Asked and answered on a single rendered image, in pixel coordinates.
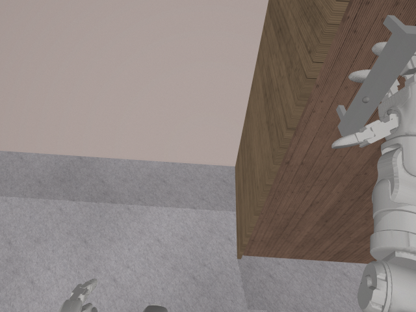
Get left robot hand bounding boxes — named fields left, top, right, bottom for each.
left=58, top=279, right=98, bottom=312

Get wardrobe door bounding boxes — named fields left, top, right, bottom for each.
left=244, top=0, right=416, bottom=264

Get robot right forearm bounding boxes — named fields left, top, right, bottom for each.
left=370, top=135, right=416, bottom=270

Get handle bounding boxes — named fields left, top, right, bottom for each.
left=336, top=15, right=416, bottom=137

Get right robot hand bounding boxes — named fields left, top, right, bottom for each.
left=331, top=42, right=416, bottom=149

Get right robot upper arm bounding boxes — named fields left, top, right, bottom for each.
left=357, top=260, right=416, bottom=312

